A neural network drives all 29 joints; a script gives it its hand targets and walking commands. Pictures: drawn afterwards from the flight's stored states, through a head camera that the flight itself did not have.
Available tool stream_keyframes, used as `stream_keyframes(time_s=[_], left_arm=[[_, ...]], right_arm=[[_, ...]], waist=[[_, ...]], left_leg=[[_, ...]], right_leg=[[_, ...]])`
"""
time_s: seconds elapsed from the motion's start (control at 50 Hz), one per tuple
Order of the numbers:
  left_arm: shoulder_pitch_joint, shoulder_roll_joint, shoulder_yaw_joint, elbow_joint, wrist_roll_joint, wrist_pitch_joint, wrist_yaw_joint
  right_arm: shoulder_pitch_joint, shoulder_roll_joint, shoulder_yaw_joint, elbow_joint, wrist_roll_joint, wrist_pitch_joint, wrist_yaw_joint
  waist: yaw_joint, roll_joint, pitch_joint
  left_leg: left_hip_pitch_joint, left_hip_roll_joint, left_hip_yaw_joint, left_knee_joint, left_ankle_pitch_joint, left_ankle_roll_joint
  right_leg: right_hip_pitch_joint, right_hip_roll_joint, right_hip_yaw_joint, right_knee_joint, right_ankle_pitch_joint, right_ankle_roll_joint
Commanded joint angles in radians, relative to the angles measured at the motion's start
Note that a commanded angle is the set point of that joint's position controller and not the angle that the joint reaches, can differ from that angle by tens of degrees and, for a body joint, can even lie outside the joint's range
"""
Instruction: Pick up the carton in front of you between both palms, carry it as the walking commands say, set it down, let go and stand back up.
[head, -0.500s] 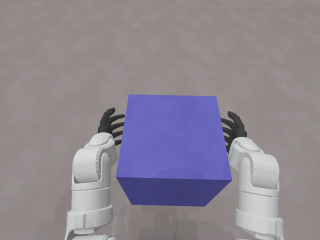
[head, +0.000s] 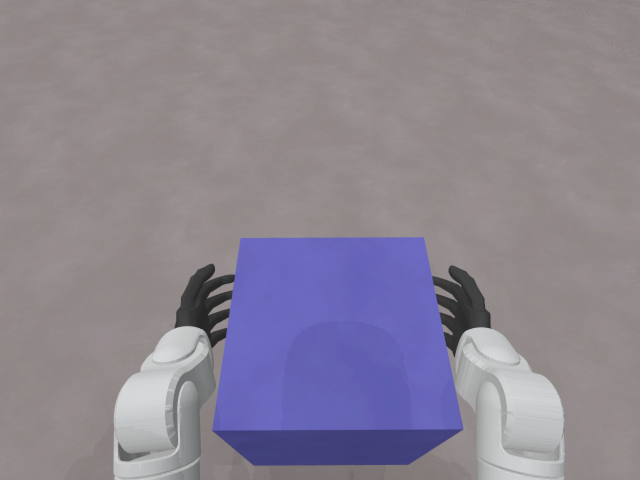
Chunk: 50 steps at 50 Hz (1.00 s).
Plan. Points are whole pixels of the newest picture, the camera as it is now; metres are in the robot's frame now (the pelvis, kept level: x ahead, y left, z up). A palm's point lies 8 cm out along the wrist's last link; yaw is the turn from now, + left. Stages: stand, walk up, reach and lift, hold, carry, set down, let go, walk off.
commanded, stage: carry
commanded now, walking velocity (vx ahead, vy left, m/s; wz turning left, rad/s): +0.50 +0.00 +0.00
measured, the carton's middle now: (331, 361) +0.28 -0.01 +0.00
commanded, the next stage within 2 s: none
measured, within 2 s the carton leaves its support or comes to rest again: neither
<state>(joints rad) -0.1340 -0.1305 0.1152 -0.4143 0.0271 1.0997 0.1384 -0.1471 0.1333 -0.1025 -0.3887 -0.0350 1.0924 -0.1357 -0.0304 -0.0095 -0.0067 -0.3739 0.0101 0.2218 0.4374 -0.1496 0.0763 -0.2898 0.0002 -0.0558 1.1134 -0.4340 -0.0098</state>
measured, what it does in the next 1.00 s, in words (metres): walks ahead: right foot, then left foot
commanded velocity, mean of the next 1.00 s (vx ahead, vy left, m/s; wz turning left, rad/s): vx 0.50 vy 0.00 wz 0.00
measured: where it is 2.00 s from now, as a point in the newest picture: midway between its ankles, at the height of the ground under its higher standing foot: (314, 208)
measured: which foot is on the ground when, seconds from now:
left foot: down 0.00-0.38, up 0.40-0.80, down 0.82-1.00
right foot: up 0.00-0.32, down 0.34-0.82, up 0.84-1.00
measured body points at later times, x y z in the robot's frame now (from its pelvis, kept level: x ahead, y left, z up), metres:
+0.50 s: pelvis +0.35 -0.04 +0.00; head +0.34 -0.05 +0.45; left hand +0.58 +0.13 +0.08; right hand +0.61 -0.17 +0.07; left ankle +0.24 +0.07 -0.64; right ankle +0.40 -0.12 -0.74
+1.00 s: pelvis +0.67 +0.02 +0.01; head +0.67 +0.04 +0.46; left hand +0.92 +0.17 +0.08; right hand +0.91 -0.13 +0.08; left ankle +0.69 +0.11 -0.74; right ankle +0.60 -0.11 -0.65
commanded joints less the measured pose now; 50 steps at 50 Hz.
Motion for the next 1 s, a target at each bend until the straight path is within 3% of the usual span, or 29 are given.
stream_keyframes(time_s=[0.0,0.02,0.12,0.22,0.28,0.3,0.32,0.34,0.36,0.38,0.4,0.42,0.44,0.48,0.54,0.62,0.72,0.76,0.78,0.8,0.82,0.84,0.86,0.88,0.9,0.92,0.94,0.98], left_arm=[[-0.313,-0.901,-0.674,-0.151,-0.234,0.024,-0.118],[-0.295,-0.925,-0.681,-0.163,-0.237,0.023,-0.123],[-0.214,-0.873,-0.704,-0.211,-0.22,0.038,-0.11],[-0.214,-0.745,-0.716,-0.241,-0.23,0.087,-0.09],[-0.199,-0.695,-0.701,-0.223,-0.236,0.107,-0.085],[-0.192,-0.685,-0.689,-0.21,-0.236,0.111,-0.083],[-0.212,-0.673,-0.675,-0.204,-0.235,0.115,-0.081],[-0.227,-0.656,-0.664,-0.19,-0.228,0.116,-0.078],[-0.219,-0.667,-0.665,-0.175,-0.233,0.114,-0.08],[-0.234,-0.695,-0.673,-0.184,-0.253,0.115,-0.089],[-0.248,-0.743,-0.688,-0.188,-0.261,0.107,-0.099],[-0.265,-0.789,-0.699,-0.193,-0.264,0.098,-0.111],[-0.29,-0.826,-0.711,-0.193,-0.271,0.088,-0.12],[-0.29,-0.858,-0.721,-0.179,-0.28,0.071,-0.136],[-0.254,-0.847,-0.723,-0.173,-0.278,0.056,-0.15],[-0.222,-0.791,-0.709,-0.207,-0.261,0.055,-0.138],[-0.194,-0.699,-0.679,-0.221,-0.233,0.082,-0.105],[-0.2,-0.671,-0.677,-0.225,-0.231,0.095,-0.094],[-0.205,-0.659,-0.68,-0.229,-0.233,0.102,-0.09],[-0.209,-0.643,-0.68,-0.233,-0.235,0.108,-0.085],[-0.22,-0.625,-0.678,-0.24,-0.237,0.116,-0.082],[-0.235,-0.635,-0.692,-0.251,-0.25,0.123,-0.084],[-0.231,-0.666,-0.706,-0.239,-0.261,0.122,-0.09],[-0.241,-0.711,-0.715,-0.226,-0.266,0.117,-0.1],[-0.247,-0.76,-0.72,-0.218,-0.267,0.108,-0.111],[-0.257,-0.804,-0.723,-0.208,-0.262,0.096,-0.12],[-0.258,-0.838,-0.725,-0.199,-0.257,0.084,-0.126],[-0.24,-0.865,-0.725,-0.186,-0.24,0.066,-0.128]], right_arm=[[-0.338,0.908,0.705,-0.203,0.292,0.026,0.123],[-0.338,0.925,0.715,-0.232,0.303,0.028,0.133],[-0.269,0.828,0.719,-0.291,0.312,0.054,0.151],[-0.185,0.684,0.66,-0.258,0.267,0.095,0.128],[-0.18,0.636,0.634,-0.247,0.245,0.115,0.113],[-0.184,0.626,0.631,-0.244,0.24,0.121,0.108],[-0.199,0.61,0.626,-0.237,0.237,0.125,0.103],[-0.225,0.605,0.633,-0.24,0.239,0.131,0.1],[-0.229,0.61,0.642,-0.246,0.245,0.135,0.099],[-0.235,0.645,0.662,-0.227,0.254,0.13,0.102],[-0.249,0.69,0.669,-0.23,0.264,0.123,0.11],[-0.269,0.739,0.676,-0.226,0.267,0.113,0.12],[-0.267,0.782,0.68,-0.209,0.266,0.102,0.127],[-0.256,0.829,0.689,-0.19,0.248,0.08,0.132],[-0.233,0.841,0.698,-0.185,0.231,0.059,0.127],[-0.224,0.795,0.706,-0.228,0.241,0.061,0.116],[-0.217,0.701,0.691,-0.253,0.254,0.092,0.1],[-0.204,0.669,0.671,-0.246,0.251,0.104,0.093],[-0.189,0.657,0.659,-0.234,0.248,0.108,0.09],[-0.17,0.648,0.643,-0.221,0.244,0.112,0.087],[-0.164,0.632,0.624,-0.216,0.237,0.114,0.085],[-0.17,0.637,0.621,-0.201,0.234,0.113,0.085],[-0.165,0.672,0.628,-0.208,0.25,0.112,0.09],[-0.182,0.714,0.645,-0.217,0.261,0.107,0.1],[-0.205,0.756,0.658,-0.225,0.264,0.098,0.111],[-0.239,0.796,0.678,-0.237,0.272,0.086,0.121],[-0.262,0.822,0.693,-0.248,0.279,0.076,0.13],[-0.264,0.839,0.708,-0.251,0.292,0.063,0.144]], waist=[[0.002,0.039,-0.421],[0.009,0.047,-0.406],[0.017,0.143,-0.305],[0.01,0.19,-0.161],[0.026,0.192,-0.18],[0.04,0.176,-0.212],[0.055,0.132,-0.251],[0.062,-0.079,-0.307],[0.067,-0.314,-0.352],[0.057,-0.225,-0.34],[0.055,-0.146,-0.348],[0.043,-0.045,-0.322],[0.038,-0.024,-0.318],[0.038,-0.082,-0.316],[0.04,-0.12,-0.276],[0.042,-0.116,-0.217],[0.049,-0.138,-0.156],[0.042,-0.133,-0.158],[0.028,-0.1,-0.189],[0.014,-0.059,-0.258],[-0.006,0.104,-0.312],[0.001,0.335,-0.373],[0.007,0.306,-0.359],[0.002,0.221,-0.359],[0.007,0.114,-0.368],[0.016,0.064,-0.347],[0.02,0.077,-0.342],[0.018,0.121,-0.318]], left_leg=[[0.664,0.356,-0.452,-0.134,0.49,0.115],[0.616,0.336,-0.4,-0.164,0.418,0.082],[0.489,0.252,-0.193,-0.212,0.391,0.049],[0.414,0.216,-0.101,-0.24,0.436,0.011],[0.384,0.2,-0.021,-0.085,0.598,-0.028],[0.341,0.17,0.019,0.038,0.597,-0.051],[0.24,0.144,0.016,0.207,0.49,-0.066],[0.015,0.07,-0.006,0.497,0.259,-0.101],[-0.199,-0.055,-0.072,0.782,-0.259,-0.119],[-0.27,0.005,-0.2,0.929,-0.334,-0.084],[-0.277,0.055,-0.227,0.952,-0.3,-0.056],[-0.252,0.1,-0.238,0.874,-0.232,-0.047],[-0.227,0.127,-0.242,0.778,-0.186,-0.049],[-0.168,0.116,-0.195,0.638,-0.138,-0.062],[-0.185,0.11,-0.145,0.421,-0.092,-0.091],[-0.201,0.096,-0.086,0.187,0.031,-0.105],[-0.175,0.074,-0.031,0.071,0.088,-0.081],[-0.07,0.05,0.013,0.035,0.052,-0.062],[0.066,0.011,0.054,0.0,0.023,-0.053],[0.271,0.013,0.039,0.004,-0.023,-0.045],[0.437,0.194,-0.272,-0.103,-0.147,0.009],[0.636,0.399,-0.676,-0.195,-0.122,0.145],[0.629,0.437,-0.695,-0.203,0.065,0.17],[0.594,0.409,-0.587,-0.168,0.228,0.161],[0.554,0.391,-0.507,-0.158,0.259,0.129],[0.478,0.368,-0.436,-0.183,0.212,0.086],[0.424,0.344,-0.372,-0.219,0.122,0.053],[0.38,0.313,-0.289,-0.265,0.054,0.048]], right_leg=[[-0.402,-0.077,0.071,0.024,0.053,-0.004],[-0.36,-0.086,0.059,-0.062,0.083,-0.002],[-0.307,-0.062,-0.071,-0.37,0.197,0.027],[-0.228,-0.035,-0.161,-0.585,0.411,0.012],[-0.023,0.002,-0.211,-0.625,0.426,-0.004],[0.101,0.035,-0.241,-0.645,0.363,-0.007],[0.25,-0.001,-0.2,-0.644,0.285,-0.011],[0.403,-0.243,0.209,-0.722,0.145,-0.105],[0.522,-0.417,0.593,-0.902,0.166,-0.239],[0.489,-0.441,0.542,-0.897,0.296,-0.257],[0.434,-0.408,0.44,-0.865,0.396,-0.24],[0.346,-0.379,0.34,-0.861,0.434,-0.199],[0.301,-0.353,0.267,-0.882,0.389,-0.161],[0.234,-0.311,0.149,-0.929,0.275,-0.118],[0.232,-0.299,0.076,-0.992,0.22,-0.135],[0.278,-0.265,-0.01,-0.988,0.335,-0.128],[0.335,-0.254,-0.049,-0.931,0.458,-0.1],[0.325,-0.248,-0.078,-0.838,0.547,-0.078],[0.287,-0.218,-0.129,-0.709,0.627,-0.057],[0.193,-0.182,-0.174,-0.539,0.645,-0.027],[-0.003,-0.114,-0.19,-0.273,0.487,0.025],[-0.292,0.004,-0.132,0.001,0.103,0.054],[-0.396,-0.013,-0.013,0.158,-0.058,0.029],[-0.417,-0.062,0.03,0.215,-0.037,0.003],[-0.417,-0.101,0.052,0.178,0.017,-0.009],[-0.382,-0.133,0.062,0.089,0.076,-0.011],[-0.338,-0.143,0.053,0.009,0.118,-0.008],[-0.304,-0.123,0.003,-0.116,0.153,0.002]])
